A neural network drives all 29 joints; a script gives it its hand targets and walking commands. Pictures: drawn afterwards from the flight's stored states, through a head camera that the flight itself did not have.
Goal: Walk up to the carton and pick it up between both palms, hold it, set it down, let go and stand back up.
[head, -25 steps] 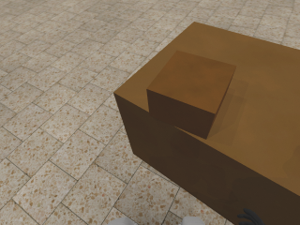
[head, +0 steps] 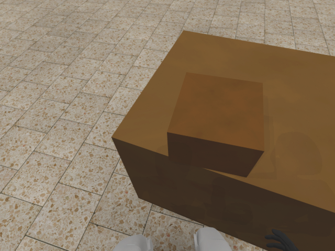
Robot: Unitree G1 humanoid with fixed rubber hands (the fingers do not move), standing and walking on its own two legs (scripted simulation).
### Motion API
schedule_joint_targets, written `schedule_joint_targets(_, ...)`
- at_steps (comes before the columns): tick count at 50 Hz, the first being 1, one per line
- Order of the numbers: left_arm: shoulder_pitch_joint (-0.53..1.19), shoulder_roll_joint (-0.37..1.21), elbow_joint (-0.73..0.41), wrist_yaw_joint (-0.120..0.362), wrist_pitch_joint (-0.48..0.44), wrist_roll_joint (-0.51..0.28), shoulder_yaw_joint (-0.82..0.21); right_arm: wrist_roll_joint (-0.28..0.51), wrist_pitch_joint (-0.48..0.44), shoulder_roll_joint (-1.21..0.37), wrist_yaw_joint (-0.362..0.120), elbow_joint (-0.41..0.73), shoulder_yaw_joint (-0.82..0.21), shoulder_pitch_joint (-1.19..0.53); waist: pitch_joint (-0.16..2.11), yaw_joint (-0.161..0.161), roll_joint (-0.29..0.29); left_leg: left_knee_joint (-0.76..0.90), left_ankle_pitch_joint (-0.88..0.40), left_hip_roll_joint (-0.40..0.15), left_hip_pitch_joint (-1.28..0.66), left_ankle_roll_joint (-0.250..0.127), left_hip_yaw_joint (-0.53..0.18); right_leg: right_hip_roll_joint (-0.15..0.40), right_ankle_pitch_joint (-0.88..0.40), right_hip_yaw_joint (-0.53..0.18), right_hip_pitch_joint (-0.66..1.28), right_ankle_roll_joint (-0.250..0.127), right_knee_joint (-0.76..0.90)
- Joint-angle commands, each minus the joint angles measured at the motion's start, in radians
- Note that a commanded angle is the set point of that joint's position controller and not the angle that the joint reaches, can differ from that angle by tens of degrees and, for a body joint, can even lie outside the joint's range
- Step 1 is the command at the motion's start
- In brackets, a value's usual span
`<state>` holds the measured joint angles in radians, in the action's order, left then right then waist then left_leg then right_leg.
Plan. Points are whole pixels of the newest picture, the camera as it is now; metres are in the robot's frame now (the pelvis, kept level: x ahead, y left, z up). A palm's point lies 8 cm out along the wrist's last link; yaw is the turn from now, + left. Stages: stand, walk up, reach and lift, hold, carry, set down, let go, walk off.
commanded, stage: walk up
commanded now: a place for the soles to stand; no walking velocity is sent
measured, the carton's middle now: (214, 122) +0.45 -0.15 -0.02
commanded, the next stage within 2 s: none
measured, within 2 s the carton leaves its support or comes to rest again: neither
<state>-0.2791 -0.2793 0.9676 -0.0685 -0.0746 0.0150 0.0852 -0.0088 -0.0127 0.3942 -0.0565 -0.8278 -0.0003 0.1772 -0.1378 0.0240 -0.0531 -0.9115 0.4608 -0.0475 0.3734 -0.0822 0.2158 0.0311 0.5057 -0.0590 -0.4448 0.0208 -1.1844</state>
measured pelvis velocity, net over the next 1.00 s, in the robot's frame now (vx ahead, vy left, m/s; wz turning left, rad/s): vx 0.03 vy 0.04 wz -0.31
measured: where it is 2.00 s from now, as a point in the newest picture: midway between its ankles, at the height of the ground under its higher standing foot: outside the picture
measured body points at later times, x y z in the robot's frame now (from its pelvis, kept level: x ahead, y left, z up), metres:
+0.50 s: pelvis +0.03 +0.06 -0.02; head +0.04 +0.05 +0.43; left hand +0.13 +0.35 -0.14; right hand +0.09 -0.26 -0.13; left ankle +0.09 +0.17 -0.69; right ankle +0.03 -0.10 -0.65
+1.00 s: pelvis +0.03 +0.04 -0.01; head +0.06 +0.02 +0.44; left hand +0.17 +0.32 -0.13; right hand +0.02 -0.28 -0.14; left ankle +0.10 +0.17 -0.69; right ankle +0.03 -0.11 -0.67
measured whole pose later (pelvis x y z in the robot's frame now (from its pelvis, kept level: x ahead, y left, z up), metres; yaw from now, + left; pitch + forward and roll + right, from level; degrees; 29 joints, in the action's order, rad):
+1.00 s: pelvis +0.03 +0.04 -0.01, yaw -18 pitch -5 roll +1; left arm -0.26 -0.31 0.94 -0.03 0.00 0.01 0.08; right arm -0.01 -0.02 0.40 0.00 -0.98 0.00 0.14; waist -0.15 0.02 0.00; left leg -0.98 0.50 -0.10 0.38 0.00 0.11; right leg -0.03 0.47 -0.13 -0.48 0.02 -1.10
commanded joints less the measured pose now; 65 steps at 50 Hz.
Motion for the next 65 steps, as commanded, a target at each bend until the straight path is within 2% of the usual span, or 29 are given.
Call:
schedule_joint_targets(1,-0.015,-0.307,-0.117,-0.015,-0.018,-0.013,0.045,-0.037,-0.026,0.269,0.042,0.090,0.149,0.058,0.080,0.043,-0.057,0.454,-0.555,-0.415,-0.255,-0.120,-0.501,0.065,0.070,0.082,-0.225,-0.049,0.077)
schedule_joint_targets(4,-0.072,-0.320,-0.088,-0.018,-0.019,-0.020,0.048,-0.031,-0.004,0.273,0.050,0.109,0.143,-0.035,0.088,-0.014,0.038,0.323,-0.745,-0.385,-0.132,-0.106,-0.334,0.046,-0.034,0.127,-0.036,-0.078,0.302)
schedule_joint_targets(5,-0.194,-0.311,-0.067,-0.024,-0.025,-0.013,0.056,-0.021,0.000,0.256,0.051,0.140,0.134,-0.124,0.158,-0.105,-0.012,0.136,-0.806,-0.316,-0.027,-0.050,-0.201,0.024,-0.182,0.111,0.198,-0.113,0.473)
schedule_joint_targets(6,-0.316,-0.363,-0.044,-0.034,-0.025,-0.001,0.074,-0.008,0.008,0.200,0.047,0.159,0.110,-0.170,0.251,-0.159,0.100,-0.107,-0.706,-0.219,0.089,0.000,-0.138,0.022,-0.194,-0.083,0.342,-0.152,0.592)
schedule_joint_targets(7,-0.325,-0.479,-0.068,-0.041,-0.026,0.000,0.106,0.005,0.010,0.167,0.049,0.217,0.112,-0.215,0.226,-0.168,0.421,-0.343,-0.276,-0.015,0.373,0.093,-0.123,0.206,-0.469,-0.534,0.425,-0.298,0.682)
schedule_joint_targets(8,-0.245,-0.468,-0.101,-0.039,-0.022,-0.012,0.091,-0.002,0.020,0.190,0.053,0.210,0.112,-0.250,0.168,-0.147,0.315,-0.421,0.169,0.027,0.467,0.112,-0.253,0.311,-0.592,-0.756,0.380,-0.401,0.727)
schedule_joint_targets(11,-0.113,-0.422,-0.129,-0.045,-0.019,-0.015,0.082,-0.011,0.019,0.201,0.056,0.128,0.111,-0.157,0.124,-0.068,0.170,-0.361,0.171,-0.032,0.448,0.074,-0.313,0.249,-0.696,-0.609,0.306,-0.359,0.596)
schedule_joint_targets(17,0.123,-0.399,-0.187,-0.010,0.002,0.012,0.065,0.017,0.004,0.219,0.056,0.048,0.142,-0.011,0.131,0.033,0.322,-0.148,0.037,0.007,0.039,0.050,-0.230,0.165,-0.469,-0.492,-0.134,-0.292,0.560)
schedule_joint_targets(19,0.213,-0.361,-0.206,0.004,0.033,0.010,0.052,0.003,-0.012,0.209,0.061,-0.028,0.144,0.125,0.110,0.117,0.270,0.171,-0.047,0.030,-0.311,0.055,-0.201,0.053,-0.321,-0.297,-0.376,-0.181,0.399)
schedule_joint_targets(20,0.186,-0.255,-0.215,-0.003,0.042,0.000,0.028,-0.035,-0.023,0.277,0.073,-0.034,0.157,0.185,0.064,0.136,-0.039,0.444,0.132,-0.146,-0.248,0.058,-0.487,-0.083,-0.143,-0.185,-0.419,-0.109,0.125)
schedule_joint_targets(21,0.114,-0.279,-0.208,-0.010,0.046,-0.008,0.028,-0.010,-0.029,0.384,0.068,-0.002,0.170,0.080,0.073,0.056,-0.157,0.680,0.261,-0.406,-0.077,-0.006,-0.847,-0.138,0.060,-0.118,-0.384,-0.041,-0.058)
schedule_joint_targets(22,0.118,-0.361,-0.174,-0.006,0.048,0.011,0.049,0.003,-0.031,0.413,0.071,0.007,0.169,-0.026,0.066,0.048,-0.037,0.755,0.408,-0.457,0.008,-0.054,-1.035,-0.111,0.083,-0.131,-0.329,-0.030,-0.160)
schedule_joint_targets(26,-0.006,-0.398,-0.070,0.030,0.051,0.009,0.088,-0.019,-0.063,0.328,0.078,-0.014,0.144,-0.107,0.006,-0.022,-0.047,0.589,0.300,-0.356,-0.071,-0.090,-0.644,0.007,-0.019,-0.068,-0.285,-0.030,-0.089)
schedule_joint_targets(30,0.062,-0.358,-0.103,0.035,0.043,0.002,0.077,-0.026,-0.066,0.345,0.075,-0.050,0.155,-0.049,0.063,0.025,-0.088,0.451,-0.069,-0.399,-0.150,-0.153,-0.566,0.037,0.092,-0.005,-0.249,-0.023,0.068)
schedule_joint_targets(33,-0.024,-0.353,-0.084,0.035,0.030,0.005,0.079,-0.006,-0.045,0.329,0.075,-0.037,0.136,-0.130,0.133,-0.050,-0.056,0.305,-0.263,-0.379,-0.022,-0.122,-0.422,-0.005,-0.039,0.070,0.016,-0.058,0.340)
schedule_joint_targets(34,-0.062,-0.353,-0.072,0.033,0.019,0.012,0.081,-0.001,-0.035,0.289,0.074,-0.017,0.117,-0.156,0.175,-0.066,-0.065,0.205,-0.265,-0.307,0.049,-0.067,-0.334,-0.046,-0.099,0.025,0.137,-0.090,0.437)
schedule_joint_targets(36,-0.053,-0.423,-0.086,0.032,0.021,0.011,0.093,0.016,-0.020,0.199,0.077,-0.001,0.091,-0.203,0.172,-0.059,0.275,-0.109,-0.031,-0.023,0.203,0.047,-0.147,0.102,-0.330,-0.484,0.169,-0.235,0.622)
schedule_joint_targets(38,0.014,-0.444,-0.118,0.029,0.022,0.007,0.092,0.007,-0.022,0.219,0.079,-0.005,0.092,-0.190,0.094,-0.056,0.267,-0.180,0.239,0.035,0.247,0.061,-0.232,0.203,-0.375,-0.759,0.096,-0.354,0.678)
schedule_joint_targets(42,0.189,-0.342,-0.163,0.030,0.047,-0.002,0.048,-0.010,-0.054,0.230,0.081,-0.098,0.115,0.021,0.136,0.074,0.166,0.223,0.077,-0.005,-0.192,-0.006,-0.326,0.050,-0.373,-0.436,-0.241,-0.183,0.472)
schedule_joint_targets(44,0.131,-0.296,-0.145,0.025,0.060,-0.001,0.042,-0.009,-0.059,0.378,0.079,-0.109,0.145,0.021,0.091,0.047,-0.149,0.637,0.305,-0.415,-0.180,-0.099,-0.731,-0.109,0.042,-0.066,-0.360,-0.057,0.072)
schedule_joint_targets(45,0.113,-0.366,-0.122,0.023,0.063,0.002,0.061,-0.007,-0.056,0.386,0.080,-0.096,0.145,-0.058,0.031,0.021,-0.049,0.653,0.352,-0.460,-0.096,-0.160,-0.788,-0.069,0.059,-0.065,-0.332,-0.041,-0.035)
schedule_joint_targets(48,0.064,-0.357,-0.102,0.041,0.050,-0.010,0.068,-0.020,-0.061,0.353,0.084,-0.074,0.128,-0.138,-0.018,-0.029,0.005,0.527,0.110,-0.424,-0.026,-0.187,-0.585,0.002,0.048,-0.021,-0.223,-0.043,0.018)
schedule_joint_targets(51,-0.040,-0.338,-0.063,0.041,0.021,-0.003,0.070,-0.009,-0.045,0.306,0.075,-0.059,0.111,-0.161,0.136,-0.076,-0.063,0.249,-0.293,-0.318,0.000,-0.096,-0.338,-0.034,-0.034,0.041,0.069,-0.070,0.397)
schedule_joint_targets(52,-0.072,-0.377,-0.054,0.036,0.019,0.015,0.086,-0.004,-0.035,0.268,0.077,-0.057,0.096,-0.169,0.134,-0.094,0.053,0.076,-0.295,-0.252,0.117,-0.049,-0.256,-0.053,-0.117,-0.043,0.202,-0.084,0.505)
schedule_joint_targets(53,-0.064,-0.429,-0.078,0.034,0.010,0.010,0.090,0.016,-0.022,0.185,0.074,-0.030,0.079,-0.193,0.155,-0.082,0.384,-0.161,-0.069,-0.036,0.247,0.025,-0.120,0.113,-0.227,-0.489,0.193,-0.183,0.715)
schedule_joint_targets(54,-0.047,-0.469,-0.088,0.035,0.010,0.004,0.095,0.010,-0.009,0.203,0.080,-0.018,0.079,-0.246,0.119,-0.079,0.294,-0.217,0.217,0.032,0.317,0.059,-0.217,0.172,-0.284,-0.769,0.185,-0.279,0.775)
schedule_joint_targets(55,-0.010,-0.461,-0.089,0.028,0.012,-0.001,0.089,0.005,-0.004,0.225,0.083,-0.025,0.081,-0.244,0.119,-0.081,0.255,-0.205,0.235,0.020,0.276,0.056,-0.258,0.180,-0.269,-0.813,0.160,-0.305,0.768)
schedule_joint_targets(63,0.150,-0.354,-0.136,0.028,0.034,-0.009,0.051,0.002,-0.042,0.222,0.082,-0.122,0.102,-0.032,0.190,0.035,0.210,0.283,-0.045,0.020,-0.170,0.011,-0.275,0.063,-0.530,-0.461,-0.050,-0.196,0.508)
schedule_joint_targets(65,0.137,-0.261,-0.141,0.025,0.043,-0.016,0.020,-0.008,-0.052,0.353,0.083,-0.134,0.131,0.007,0.204,0.055,-0.101,0.550,0.138,-0.310,-0.260,-0.124,-0.627,-0.114,-0.172,-0.091,-0.241,-0.070,0.201)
